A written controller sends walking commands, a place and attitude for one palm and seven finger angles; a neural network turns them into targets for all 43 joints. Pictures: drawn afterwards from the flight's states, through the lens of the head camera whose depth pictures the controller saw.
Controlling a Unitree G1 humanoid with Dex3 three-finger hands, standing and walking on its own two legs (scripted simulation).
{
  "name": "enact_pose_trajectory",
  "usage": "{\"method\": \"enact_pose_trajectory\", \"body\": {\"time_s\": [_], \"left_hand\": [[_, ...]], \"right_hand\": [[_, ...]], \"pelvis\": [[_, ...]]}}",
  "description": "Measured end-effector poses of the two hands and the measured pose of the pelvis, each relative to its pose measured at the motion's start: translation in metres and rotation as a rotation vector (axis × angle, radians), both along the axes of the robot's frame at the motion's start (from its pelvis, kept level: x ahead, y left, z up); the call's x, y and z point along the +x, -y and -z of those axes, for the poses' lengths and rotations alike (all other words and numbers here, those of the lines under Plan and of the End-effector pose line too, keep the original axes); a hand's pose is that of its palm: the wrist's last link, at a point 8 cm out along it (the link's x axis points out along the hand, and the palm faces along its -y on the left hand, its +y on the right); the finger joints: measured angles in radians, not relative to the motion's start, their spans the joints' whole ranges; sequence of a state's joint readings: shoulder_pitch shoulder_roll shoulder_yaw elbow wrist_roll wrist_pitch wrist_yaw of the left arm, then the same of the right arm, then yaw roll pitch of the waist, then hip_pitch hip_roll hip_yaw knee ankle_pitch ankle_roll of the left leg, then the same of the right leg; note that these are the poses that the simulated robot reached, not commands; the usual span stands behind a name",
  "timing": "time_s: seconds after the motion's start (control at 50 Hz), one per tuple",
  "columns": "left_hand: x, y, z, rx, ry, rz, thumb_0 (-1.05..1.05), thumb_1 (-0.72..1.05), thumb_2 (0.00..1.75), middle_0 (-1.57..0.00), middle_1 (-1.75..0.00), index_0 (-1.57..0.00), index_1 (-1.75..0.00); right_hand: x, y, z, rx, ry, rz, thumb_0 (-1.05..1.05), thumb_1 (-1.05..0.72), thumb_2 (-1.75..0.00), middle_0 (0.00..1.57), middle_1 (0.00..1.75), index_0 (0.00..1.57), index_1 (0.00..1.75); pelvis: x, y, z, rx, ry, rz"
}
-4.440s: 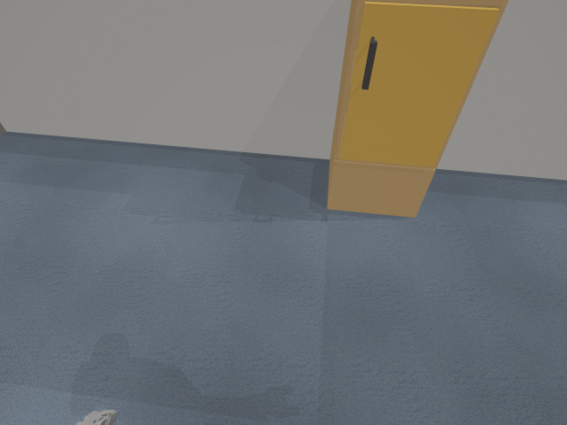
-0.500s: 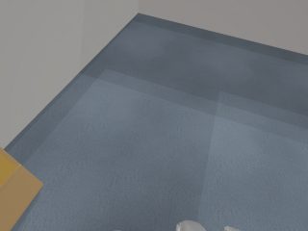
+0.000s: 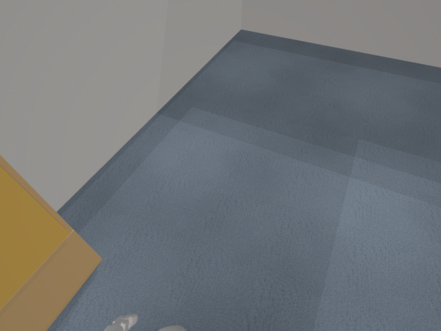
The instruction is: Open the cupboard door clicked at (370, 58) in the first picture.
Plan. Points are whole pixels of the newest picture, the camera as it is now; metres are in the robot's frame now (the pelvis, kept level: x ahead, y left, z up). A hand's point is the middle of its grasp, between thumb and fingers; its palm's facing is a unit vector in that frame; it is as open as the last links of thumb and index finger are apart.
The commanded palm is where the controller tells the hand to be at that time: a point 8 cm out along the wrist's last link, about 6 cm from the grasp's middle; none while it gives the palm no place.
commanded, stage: turn to face it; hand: left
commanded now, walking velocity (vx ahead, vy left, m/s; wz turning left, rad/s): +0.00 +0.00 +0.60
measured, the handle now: out of the picture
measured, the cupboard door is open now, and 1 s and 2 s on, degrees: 0 0 0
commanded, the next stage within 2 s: take the last steps up to it in 1.74 s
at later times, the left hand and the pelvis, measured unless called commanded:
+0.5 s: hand out of the picture +0.02 +0.25 -0.15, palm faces +0.29 -0.92 -0.27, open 7.4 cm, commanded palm none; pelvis -0.02 +0.02 +0.00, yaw +16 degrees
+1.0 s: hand out of the picture -0.12 +0.18 -0.17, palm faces +0.60 -0.76 -0.24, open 7.3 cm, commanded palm none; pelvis -0.04 +0.00 +0.00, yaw +37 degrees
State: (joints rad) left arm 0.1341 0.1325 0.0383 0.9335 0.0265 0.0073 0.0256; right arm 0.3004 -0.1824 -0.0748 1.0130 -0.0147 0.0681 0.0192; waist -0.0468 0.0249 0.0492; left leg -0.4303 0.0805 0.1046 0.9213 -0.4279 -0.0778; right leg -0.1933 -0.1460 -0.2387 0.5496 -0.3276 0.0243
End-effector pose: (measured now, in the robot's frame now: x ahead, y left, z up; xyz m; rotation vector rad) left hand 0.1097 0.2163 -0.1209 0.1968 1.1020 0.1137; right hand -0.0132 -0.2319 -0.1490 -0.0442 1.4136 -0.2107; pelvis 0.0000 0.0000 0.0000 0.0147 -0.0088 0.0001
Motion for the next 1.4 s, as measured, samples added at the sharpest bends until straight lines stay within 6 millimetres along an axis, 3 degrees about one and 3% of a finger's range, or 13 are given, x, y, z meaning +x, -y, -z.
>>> {"method": "enact_pose_trajectory", "body": {"time_s": [0.1, 0.16, 0.24, 0.34, 0.46, 0.58, 0.7, 0.82, 0.94, 1.06, 1.12, 1.26, 1.4], "left_hand": [[-0.043, -0.046, 0.03, -0.011, -0.066, -0.115, 0.0, 0.91, 0.9, -0.21, -0.3, -0.2, -0.3], [-0.071, -0.071, 0.039, 0.001, -0.14, -0.166, 0.0, 0.91, 0.9, -0.21, -0.3, -0.2, -0.3], [-0.093, -0.089, 0.03, 0.011, -0.181, -0.213, 0.01, 0.91, 0.9, -0.2, -0.3, -0.2, -0.3], [-0.108, -0.096, 0.014, 0.021, -0.158, -0.264, 0.01, 0.91, 0.9, -0.2, -0.3, -0.2, -0.3], [-0.113, -0.086, 0.003, 0.042, -0.116, -0.318, 0.01, 0.91, 0.9, -0.2, -0.3, -0.2, -0.3], [-0.114, -0.057, -0.006, 0.072, -0.039, -0.37, 0.01, 0.91, 0.9, -0.2, -0.3, -0.2, -0.3], [-0.145, -0.023, -0.02, 0.08, -0.036, -0.459, 0.01, 0.91, 0.9, -0.21, -0.3, -0.2, -0.3], [-0.178, -0.002, -0.017, 0.046, -0.064, -0.545, 0.01, 0.91, 0.9, -0.21, -0.3, -0.2, -0.3], [-0.23, 0.005, -0.001, -0.002, -0.126, -0.652, 0.01, 0.91, 0.9, -0.21, -0.3, -0.2, -0.3], [-0.297, -0.008, 0.031, -0.057, -0.205, -0.772, 0.01, 0.91, 0.9, -0.21, -0.3, -0.2, -0.3], [-0.321, -0.019, 0.037, -0.07, -0.252, -0.812, 0.01, 0.91, 0.9, -0.21, -0.3, -0.2, -0.3], [-0.323, -0.054, 0.017, -0.042, -0.158, -0.862, 0.01, 0.91, 0.9, -0.2, -0.3, -0.2, -0.3], [-0.308, -0.075, 0.002, 0.011, -0.044, -0.896, 0.01, 0.91, 0.9, -0.2, -0.3, -0.2, -0.3]], "right_hand": [[0.065, 0.0, -0.006, -0.096, 0.127, -0.134, 0.01, -0.91, -0.9, 0.2, 0.3, 0.19, 0.3], [0.093, -0.004, -0.017, -0.14, 0.203, -0.19, 0.01, -0.91, -0.9, 0.2, 0.3, 0.19, 0.3], [0.11, -0.009, -0.034, -0.171, 0.237, -0.248, 0.01, -0.91, -0.9, 0.2, 0.3, 0.19, 0.3], [0.123, -0.017, -0.039, -0.155, 0.235, -0.311, 0.01, -0.91, -0.9, 0.2, 0.3, 0.2, 0.3], [0.132, -0.022, -0.029, -0.097, 0.228, -0.365, 0.01, -0.9, -0.9, 0.2, 0.3, 0.2, 0.3], [0.139, -0.01, -0.006, -0.03, 0.203, -0.416, 0.01, -0.9, -0.9, 0.21, 0.3, 0.2, 0.3], [0.154, -0.001, -0.004, 0.001, 0.173, -0.494, 0.01, -0.91, -0.9, 0.2, 0.3, 0.2, 0.3], [0.166, -0.002, -0.009, -0.01, 0.145, -0.58, 0.01, -0.91, -0.9, 0.2, 0.3, 0.19, 0.3], [0.185, -0.031, -0.014, -0.039, 0.137, -0.7, 0.01, -0.91, -0.9, 0.2, 0.3, 0.19, 0.3], [0.209, -0.096, -0.021, -0.063, 0.24, -0.844, 0.01, -0.91, -0.9, 0.2, 0.3, 0.19, 0.3], [0.211, -0.123, -0.03, -0.059, 0.299, -0.889, 0.01, -0.91, -0.9, 0.2, 0.3, 0.19, 0.3], [0.193, -0.149, -0.046, -0.066, 0.291, -0.945, 0.01, -0.9, -0.9, 0.2, 0.3, 0.2, 0.3], [0.172, -0.15, -0.041, -0.046, 0.232, -0.973, 0.01, -0.9, -0.9, 0.21, 0.3, 0.2, 0.3]], "pelvis": [[-0.003, -0.022, 0.016, -0.025, -0.005, -0.067], [-0.008, -0.031, 0.018, -0.023, -0.01, -0.08], [-0.012, -0.037, 0.007, -0.033, -0.019, -0.118], [-0.015, -0.038, -0.002, -0.037, -0.025, -0.172], [-0.016, -0.026, -0.003, -0.031, -0.025, -0.247], [-0.018, 0.002, 0.005, -0.009, -0.024, -0.329], [-0.017, 0.019, -0.003, 0.011, -0.008, -0.425], [-0.019, 0.023, -0.006, 0.021, 0.003, -0.518], [-0.029, 0.013, -0.003, 0.01, 0.0, -0.601], [-0.048, -0.013, 0.013, -0.023, -0.009, -0.68], [-0.056, -0.022, 0.013, -0.024, -0.007, -0.697], [-0.069, -0.036, -0.005, -0.057, 0.004, -0.777], [-0.071, -0.039, -0.009, -0.046, 0.007, -0.853]]}}
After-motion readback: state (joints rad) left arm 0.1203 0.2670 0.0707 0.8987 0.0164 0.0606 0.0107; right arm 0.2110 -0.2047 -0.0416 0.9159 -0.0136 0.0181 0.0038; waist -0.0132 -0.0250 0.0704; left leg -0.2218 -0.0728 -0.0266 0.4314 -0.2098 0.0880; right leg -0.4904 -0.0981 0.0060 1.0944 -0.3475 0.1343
